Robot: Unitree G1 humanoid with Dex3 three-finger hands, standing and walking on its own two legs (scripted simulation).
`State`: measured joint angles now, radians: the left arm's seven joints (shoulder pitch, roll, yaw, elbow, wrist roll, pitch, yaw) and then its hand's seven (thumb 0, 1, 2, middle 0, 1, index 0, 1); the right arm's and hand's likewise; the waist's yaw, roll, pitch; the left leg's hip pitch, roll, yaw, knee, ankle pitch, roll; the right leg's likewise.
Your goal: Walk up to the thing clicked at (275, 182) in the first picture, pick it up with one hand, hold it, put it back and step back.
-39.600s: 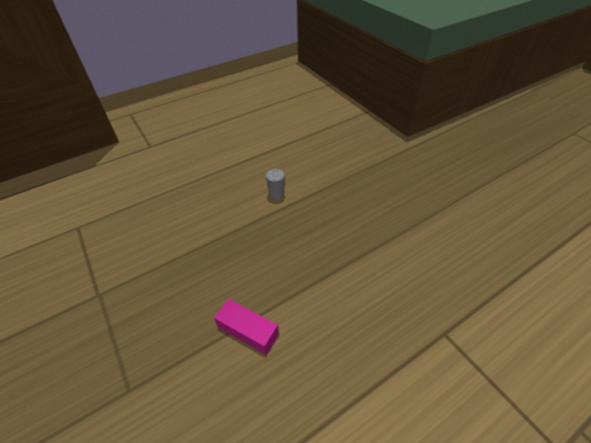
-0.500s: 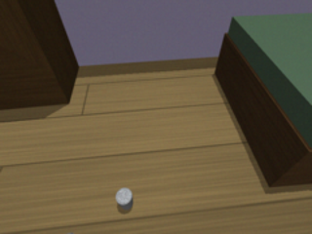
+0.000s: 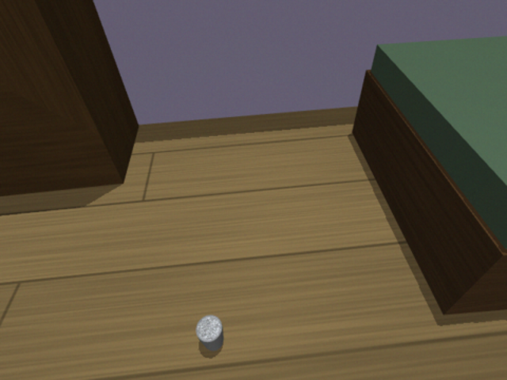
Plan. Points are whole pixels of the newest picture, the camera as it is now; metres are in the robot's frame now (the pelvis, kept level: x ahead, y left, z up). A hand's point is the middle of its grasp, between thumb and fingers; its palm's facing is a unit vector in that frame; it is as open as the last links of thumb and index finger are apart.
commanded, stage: stand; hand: left
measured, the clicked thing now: (211, 334) +0.44 +0.22 -0.71
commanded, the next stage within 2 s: step back in 1.34 s
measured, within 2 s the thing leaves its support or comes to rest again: neither
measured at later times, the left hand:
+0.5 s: hand out of the picture +0.06 +0.24 -0.16, palm faces -0.03 -0.94 -0.34, open 7.4 cm
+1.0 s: hand out of the picture +0.10 +0.24 -0.15, palm faces -0.03 -0.94 -0.34, open 7.4 cm
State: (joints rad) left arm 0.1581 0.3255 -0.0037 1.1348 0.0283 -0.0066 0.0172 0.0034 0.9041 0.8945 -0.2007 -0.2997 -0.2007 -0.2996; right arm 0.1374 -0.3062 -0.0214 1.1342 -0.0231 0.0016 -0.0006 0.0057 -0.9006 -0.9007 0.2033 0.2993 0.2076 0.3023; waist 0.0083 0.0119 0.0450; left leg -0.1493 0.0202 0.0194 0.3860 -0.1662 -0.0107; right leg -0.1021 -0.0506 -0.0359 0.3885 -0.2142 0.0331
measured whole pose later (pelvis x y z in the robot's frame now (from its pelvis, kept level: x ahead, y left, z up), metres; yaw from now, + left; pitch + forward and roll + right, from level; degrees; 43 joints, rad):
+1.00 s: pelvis +0.02 -0.01 +0.00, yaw -1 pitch -2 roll +0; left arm 0.10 0.34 0.00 1.16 0.02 -0.01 0.01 0.00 0.90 0.89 -0.20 -0.30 -0.20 -0.30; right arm 0.10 -0.33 -0.01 1.16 -0.01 -0.01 0.00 0.00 -0.90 -0.90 0.20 0.30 0.21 0.30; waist 0.00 0.00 0.04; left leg -0.12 0.03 0.03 0.32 -0.16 -0.02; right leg -0.07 -0.04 -0.03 0.32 -0.20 0.03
